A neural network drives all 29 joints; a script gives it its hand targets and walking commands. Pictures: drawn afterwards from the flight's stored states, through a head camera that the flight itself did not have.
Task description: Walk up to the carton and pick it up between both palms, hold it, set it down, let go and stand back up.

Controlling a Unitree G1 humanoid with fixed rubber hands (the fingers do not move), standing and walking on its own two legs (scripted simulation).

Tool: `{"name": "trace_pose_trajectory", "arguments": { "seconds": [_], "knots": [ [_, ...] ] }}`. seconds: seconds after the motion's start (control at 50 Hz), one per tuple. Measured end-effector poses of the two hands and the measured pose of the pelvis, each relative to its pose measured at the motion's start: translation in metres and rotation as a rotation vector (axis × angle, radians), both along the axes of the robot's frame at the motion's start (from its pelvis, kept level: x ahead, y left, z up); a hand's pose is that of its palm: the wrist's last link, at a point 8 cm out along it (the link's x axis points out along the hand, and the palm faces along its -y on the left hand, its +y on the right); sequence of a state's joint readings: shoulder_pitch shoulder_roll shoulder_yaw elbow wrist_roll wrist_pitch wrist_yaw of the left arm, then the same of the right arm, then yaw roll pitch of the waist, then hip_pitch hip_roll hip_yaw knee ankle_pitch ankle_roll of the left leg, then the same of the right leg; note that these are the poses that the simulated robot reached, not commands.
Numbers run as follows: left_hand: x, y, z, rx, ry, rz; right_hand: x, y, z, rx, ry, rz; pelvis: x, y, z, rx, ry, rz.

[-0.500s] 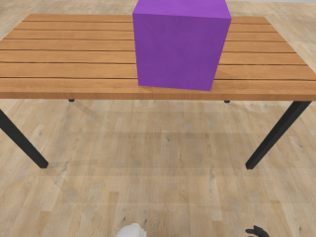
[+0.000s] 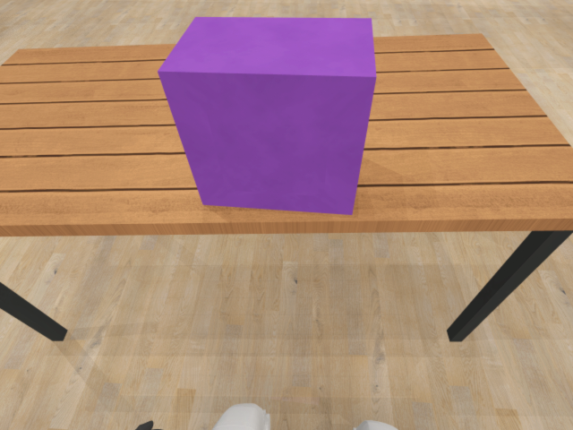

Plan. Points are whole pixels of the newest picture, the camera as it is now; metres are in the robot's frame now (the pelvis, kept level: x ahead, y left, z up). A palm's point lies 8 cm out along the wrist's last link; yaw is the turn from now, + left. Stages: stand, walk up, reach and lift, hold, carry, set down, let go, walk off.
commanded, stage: walk up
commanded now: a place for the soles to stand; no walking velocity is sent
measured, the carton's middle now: (278, 121) +0.59 +0.04 +0.11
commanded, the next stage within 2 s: none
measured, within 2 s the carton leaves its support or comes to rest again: neither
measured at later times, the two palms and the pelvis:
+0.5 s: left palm out of the picture +0.13 +0.24 -0.08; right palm (476, 384) +0.20 -0.24 -0.07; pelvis +0.05 -0.01 +0.03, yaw +1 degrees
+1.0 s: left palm out of the picture +0.06 +0.27 -0.09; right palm out of the picture +0.13 -0.24 -0.09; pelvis +0.06 +0.01 +0.03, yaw +5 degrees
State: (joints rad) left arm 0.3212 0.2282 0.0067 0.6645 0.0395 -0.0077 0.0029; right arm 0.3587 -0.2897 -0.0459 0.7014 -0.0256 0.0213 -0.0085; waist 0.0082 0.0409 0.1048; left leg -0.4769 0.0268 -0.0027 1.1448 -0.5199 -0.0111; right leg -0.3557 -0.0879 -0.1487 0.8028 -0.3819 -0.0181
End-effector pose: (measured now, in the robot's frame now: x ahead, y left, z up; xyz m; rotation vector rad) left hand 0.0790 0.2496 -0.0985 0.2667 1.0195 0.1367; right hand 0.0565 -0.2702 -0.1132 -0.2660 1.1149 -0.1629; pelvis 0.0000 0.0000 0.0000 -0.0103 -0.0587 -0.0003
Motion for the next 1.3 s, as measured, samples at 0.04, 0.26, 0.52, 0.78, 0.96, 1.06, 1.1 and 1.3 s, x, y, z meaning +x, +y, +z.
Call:
{"name": "trace_pose_trajectory", "arguments": {
  "seconds": [0.04,0.26,0.52,0.78,0.96,1.06,1.1,1.3],
  "knots": [
    [-0.002,0.000,-0.001,-0.004,0.029,0.019,0.025,0.006,0.004,0.014,-0.032,0.024,0.008,-0.001,0.003,0.002,0.000,0.008],
    [0.018,-0.005,0.000,-0.058,0.071,0.056,0.126,0.034,0.031,0.069,-0.175,0.108,0.040,-0.006,0.016,0.002,0.022,0.009],
    [0.050,-0.007,0.018,-0.062,-0.012,0.039,0.140,0.025,0.042,0.065,-0.174,0.100,0.051,-0.008,0.026,0.002,0.025,0.020],
    [0.034,-0.004,0.015,-0.059,0.042,0.057,0.087,0.018,0.027,0.064,-0.031,0.045,0.048,-0.007,0.029,0.004,0.022,0.031],
    [0.002,0.010,0.011,-0.008,0.089,0.097,0.068,0.021,0.022,0.070,0.055,0.072,0.053,0.002,0.028,-0.004,0.018,0.066],
    [-0.039,0.037,0.005,0.012,0.198,0.193,0.085,0.039,0.022,0.068,0.073,0.106,0.069,0.022,0.027,-0.018,0.001,0.096],
    [-0.051,0.050,-0.001,0.005,0.245,0.226,0.099,0.050,0.022,0.064,0.054,0.116,0.078,0.034,0.023,-0.019,-0.007,0.101],
    [0.004,0.092,-0.019,-0.017,0.298,0.154,0.135,0.090,0.018,0.002,-0.017,0.054,0.113,0.070,0.011,0.028,-0.017,0.050]
  ]
}}
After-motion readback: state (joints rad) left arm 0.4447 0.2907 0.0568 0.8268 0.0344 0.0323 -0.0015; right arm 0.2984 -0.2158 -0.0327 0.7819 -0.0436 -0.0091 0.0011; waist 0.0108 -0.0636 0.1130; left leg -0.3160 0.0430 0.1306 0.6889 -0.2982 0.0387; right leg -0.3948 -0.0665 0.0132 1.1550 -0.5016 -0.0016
